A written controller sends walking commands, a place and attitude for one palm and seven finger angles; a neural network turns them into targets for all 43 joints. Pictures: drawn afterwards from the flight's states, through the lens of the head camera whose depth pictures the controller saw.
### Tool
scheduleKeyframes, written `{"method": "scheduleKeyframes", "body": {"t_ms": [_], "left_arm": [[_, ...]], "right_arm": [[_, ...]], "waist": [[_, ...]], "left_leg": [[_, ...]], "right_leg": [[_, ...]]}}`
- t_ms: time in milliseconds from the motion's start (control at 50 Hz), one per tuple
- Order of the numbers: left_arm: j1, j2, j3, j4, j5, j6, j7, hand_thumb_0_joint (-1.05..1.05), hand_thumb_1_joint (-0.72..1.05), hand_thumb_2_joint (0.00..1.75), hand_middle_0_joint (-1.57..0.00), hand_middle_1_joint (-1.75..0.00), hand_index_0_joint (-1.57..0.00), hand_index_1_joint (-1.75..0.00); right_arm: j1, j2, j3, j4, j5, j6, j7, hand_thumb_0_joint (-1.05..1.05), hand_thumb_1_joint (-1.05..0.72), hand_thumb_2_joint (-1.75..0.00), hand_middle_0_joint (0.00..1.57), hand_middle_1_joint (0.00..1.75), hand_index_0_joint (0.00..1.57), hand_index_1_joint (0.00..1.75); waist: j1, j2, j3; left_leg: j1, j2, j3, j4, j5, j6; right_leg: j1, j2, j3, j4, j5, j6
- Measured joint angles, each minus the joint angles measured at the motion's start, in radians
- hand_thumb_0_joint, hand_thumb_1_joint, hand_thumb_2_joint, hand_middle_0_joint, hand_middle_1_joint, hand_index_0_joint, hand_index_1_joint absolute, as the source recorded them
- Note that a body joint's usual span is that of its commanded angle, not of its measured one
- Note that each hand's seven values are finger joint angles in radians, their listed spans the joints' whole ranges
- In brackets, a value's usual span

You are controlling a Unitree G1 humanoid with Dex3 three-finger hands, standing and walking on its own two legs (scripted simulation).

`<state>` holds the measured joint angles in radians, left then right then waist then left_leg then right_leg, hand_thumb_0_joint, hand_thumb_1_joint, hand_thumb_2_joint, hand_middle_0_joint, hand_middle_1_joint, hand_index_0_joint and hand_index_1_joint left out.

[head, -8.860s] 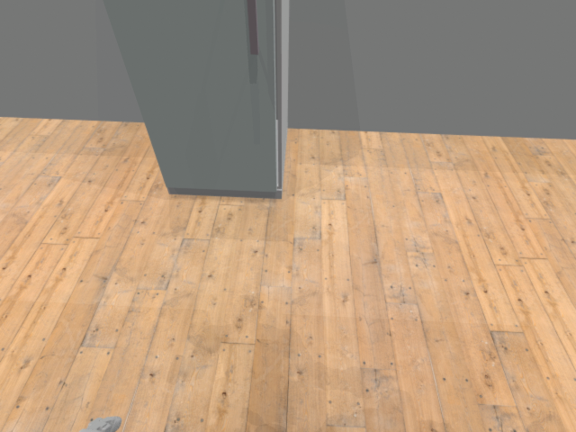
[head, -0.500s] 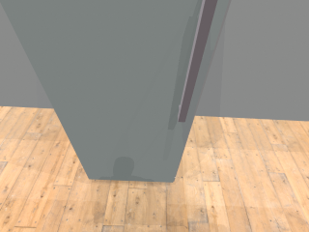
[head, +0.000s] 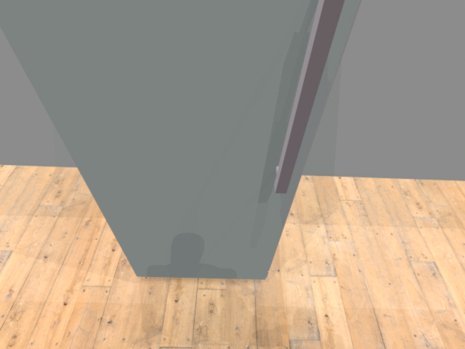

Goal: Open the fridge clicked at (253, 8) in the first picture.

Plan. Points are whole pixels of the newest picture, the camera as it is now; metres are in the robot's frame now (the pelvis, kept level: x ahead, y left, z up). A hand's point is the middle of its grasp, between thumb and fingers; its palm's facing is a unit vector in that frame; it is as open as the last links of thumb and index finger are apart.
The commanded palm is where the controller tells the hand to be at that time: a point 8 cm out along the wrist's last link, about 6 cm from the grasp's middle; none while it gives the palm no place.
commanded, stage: come to a stop and stand still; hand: right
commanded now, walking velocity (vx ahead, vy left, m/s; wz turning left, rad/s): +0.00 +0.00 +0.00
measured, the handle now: (298, 107) +0.47 -0.08 +0.19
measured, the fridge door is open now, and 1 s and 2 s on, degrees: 0 0 0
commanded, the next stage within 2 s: look again from close up in 0.48 s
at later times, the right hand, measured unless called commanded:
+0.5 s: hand out of the picture +0.03 -0.17 -0.17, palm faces +0.02 +0.98 -0.21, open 7.4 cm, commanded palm none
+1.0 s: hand out of the picture +0.02 -0.18 -0.17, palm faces +0.02 +0.98 -0.22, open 7.4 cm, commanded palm none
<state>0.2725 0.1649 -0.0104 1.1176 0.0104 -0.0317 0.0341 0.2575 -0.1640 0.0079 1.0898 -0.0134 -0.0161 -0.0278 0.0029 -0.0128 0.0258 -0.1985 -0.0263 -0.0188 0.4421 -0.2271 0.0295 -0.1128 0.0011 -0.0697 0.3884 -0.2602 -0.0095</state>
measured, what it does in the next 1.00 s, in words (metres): stands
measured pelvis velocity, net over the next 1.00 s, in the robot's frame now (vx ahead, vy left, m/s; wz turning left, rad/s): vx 0.00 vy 0.01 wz -0.01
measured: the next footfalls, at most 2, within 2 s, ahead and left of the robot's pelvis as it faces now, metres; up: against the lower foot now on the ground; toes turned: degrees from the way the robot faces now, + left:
none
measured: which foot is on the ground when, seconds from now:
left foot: down 0.00-1.00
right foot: down 0.00-1.00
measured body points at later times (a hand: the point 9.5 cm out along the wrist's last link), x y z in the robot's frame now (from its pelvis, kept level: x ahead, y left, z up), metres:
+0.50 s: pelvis +0.00 +0.02 +0.00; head +0.01 +0.02 +0.45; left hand +0.00 +0.25 -0.16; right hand +0.03 -0.22 -0.15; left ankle +0.01 +0.10 -0.74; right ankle -0.03 -0.11 -0.74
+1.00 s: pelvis +0.00 +0.01 +0.00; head +0.01 +0.01 +0.45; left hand +0.01 +0.25 -0.16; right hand +0.02 -0.23 -0.15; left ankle +0.01 +0.10 -0.74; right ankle -0.03 -0.11 -0.74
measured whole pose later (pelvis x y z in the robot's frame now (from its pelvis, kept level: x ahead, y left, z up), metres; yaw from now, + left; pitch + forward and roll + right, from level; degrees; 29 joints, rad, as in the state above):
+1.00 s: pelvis +0.00 +0.01 +0.00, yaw -1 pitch -1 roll +0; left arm 0.26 0.18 -0.01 1.13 0.01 -0.03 0.03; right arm 0.24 -0.20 0.00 1.09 -0.01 -0.02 -0.02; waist 0.00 0.01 0.03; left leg -0.18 -0.05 0.00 0.40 -0.21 0.05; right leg -0.11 -0.02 -0.05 0.37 -0.25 0.01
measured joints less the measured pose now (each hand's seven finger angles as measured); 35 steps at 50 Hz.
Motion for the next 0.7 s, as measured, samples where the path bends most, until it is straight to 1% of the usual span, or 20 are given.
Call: {"method": "scheduleKeyframes", "body": {"t_ms": [380,700], "left_arm": [[0.008,0.004,0.005,0.014,0.002,0.004,-0.001,0.00,0.90,0.90,-0.20,-0.30,-0.20,-0.30],[-0.002,0.015,0.006,0.013,0.003,0.004,-0.001,0.00,0.90,0.90,-0.20,-0.30,-0.20,-0.30]], "right_arm": [[-0.005,-0.006,-0.004,-0.006,0.002,-0.005,0.003,0.00,-0.91,-0.90,0.20,0.30,0.20,0.30],[-0.012,-0.018,-0.005,-0.004,0.001,-0.004,0.007,0.00,-0.90,-0.90,0.20,0.30,0.20,0.30]], "waist": [[0.003,0.004,0.004],[0.000,0.013,0.002]], "left_leg": [[0.014,-0.020,0.011,-0.018,0.004,0.020],[0.023,-0.025,0.018,-0.035,0.016,0.025]], "right_leg": [[0.008,-0.021,0.010,-0.006,0.000,0.020],[0.009,-0.026,0.017,-0.012,0.009,0.025]]}}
